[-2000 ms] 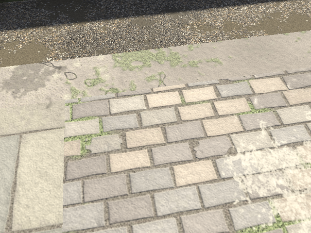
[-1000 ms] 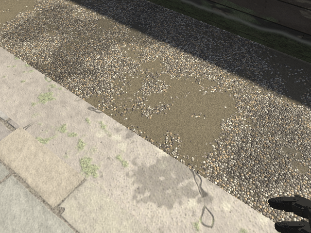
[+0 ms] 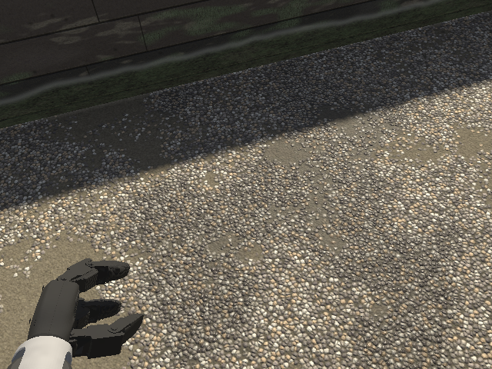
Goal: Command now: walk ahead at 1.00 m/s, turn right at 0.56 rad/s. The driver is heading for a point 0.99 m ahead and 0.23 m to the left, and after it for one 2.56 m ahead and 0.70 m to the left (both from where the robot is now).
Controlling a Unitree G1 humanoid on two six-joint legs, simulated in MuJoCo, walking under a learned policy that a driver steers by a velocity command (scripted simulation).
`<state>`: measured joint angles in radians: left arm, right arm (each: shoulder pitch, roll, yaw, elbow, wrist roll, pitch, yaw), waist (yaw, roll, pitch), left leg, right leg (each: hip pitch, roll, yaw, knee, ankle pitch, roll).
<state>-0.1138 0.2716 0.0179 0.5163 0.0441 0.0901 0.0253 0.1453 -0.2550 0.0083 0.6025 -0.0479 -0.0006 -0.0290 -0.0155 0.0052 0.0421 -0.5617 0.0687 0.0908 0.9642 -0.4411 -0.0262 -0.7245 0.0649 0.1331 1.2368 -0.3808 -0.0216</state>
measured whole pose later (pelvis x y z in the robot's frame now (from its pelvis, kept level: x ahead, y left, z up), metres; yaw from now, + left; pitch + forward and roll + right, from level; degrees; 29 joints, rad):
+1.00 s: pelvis -0.15 -0.12 +0.04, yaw +20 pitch +0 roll +0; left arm 0.15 0.23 0.00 0.58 0.05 -0.01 0.03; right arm -0.01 -0.27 -0.07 0.49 0.01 0.05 0.01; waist 0.02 0.00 0.05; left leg -0.63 -0.09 -0.10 1.13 -0.35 0.01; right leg -0.41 -0.05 -0.10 0.67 -0.27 -0.03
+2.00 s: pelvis -0.10 -0.01 +0.02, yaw +7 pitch +2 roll -1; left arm 0.03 0.20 -0.01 0.57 0.01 0.06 0.00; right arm 0.05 -0.19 0.02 0.51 -0.04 0.04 -0.05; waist 0.01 0.02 0.06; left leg -0.58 -0.01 -0.08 1.01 -0.39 -0.10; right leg -0.53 0.18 0.10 0.82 -0.31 -0.07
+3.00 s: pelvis -0.05 +0.01 +0.05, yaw -5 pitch -3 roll +0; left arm -0.06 0.16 -0.05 0.57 -0.02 0.05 -0.01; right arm 0.07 -0.15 0.01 0.58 -0.01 0.03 0.00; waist 0.00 0.01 0.03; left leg -0.17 0.05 0.10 0.61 -0.38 -0.01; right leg -0.29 0.11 0.15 0.61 -0.25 -0.03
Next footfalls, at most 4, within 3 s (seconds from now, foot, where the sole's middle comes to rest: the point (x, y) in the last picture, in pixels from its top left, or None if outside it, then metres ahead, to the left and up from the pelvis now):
0.04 right None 0.05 -0.16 -0.71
0.24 left None -0.02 0.08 -0.72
0.64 left None -0.11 0.01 -0.72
0.84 right None -0.02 -0.19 -0.72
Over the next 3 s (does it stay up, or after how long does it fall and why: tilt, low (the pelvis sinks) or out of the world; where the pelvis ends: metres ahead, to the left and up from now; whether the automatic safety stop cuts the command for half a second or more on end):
stays up -0.05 0.01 0.05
